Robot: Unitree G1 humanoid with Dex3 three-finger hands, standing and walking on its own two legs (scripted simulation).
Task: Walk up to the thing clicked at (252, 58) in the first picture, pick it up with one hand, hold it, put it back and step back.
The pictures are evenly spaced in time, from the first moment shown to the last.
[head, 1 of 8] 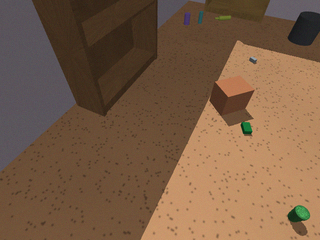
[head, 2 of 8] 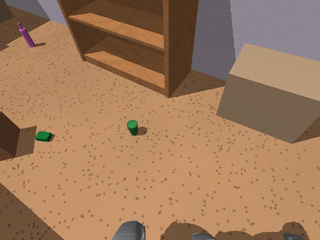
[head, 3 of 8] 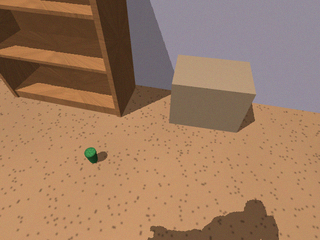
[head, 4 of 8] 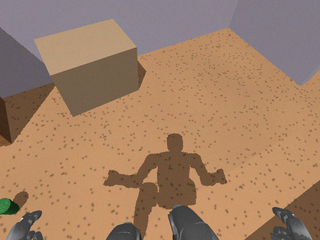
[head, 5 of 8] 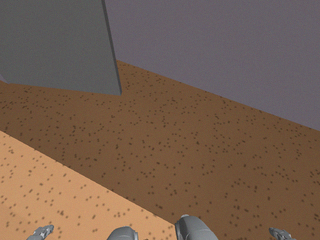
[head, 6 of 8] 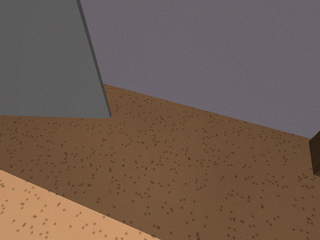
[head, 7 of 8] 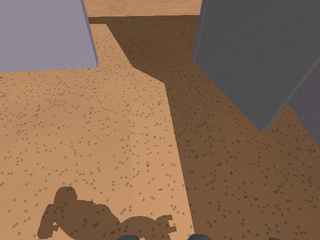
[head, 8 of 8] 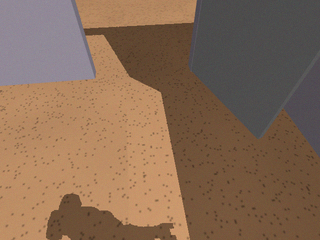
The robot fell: no
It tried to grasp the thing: no
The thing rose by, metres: 0.00
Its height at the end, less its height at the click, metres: +0.00
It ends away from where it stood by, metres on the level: 0.00
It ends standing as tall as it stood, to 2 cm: yes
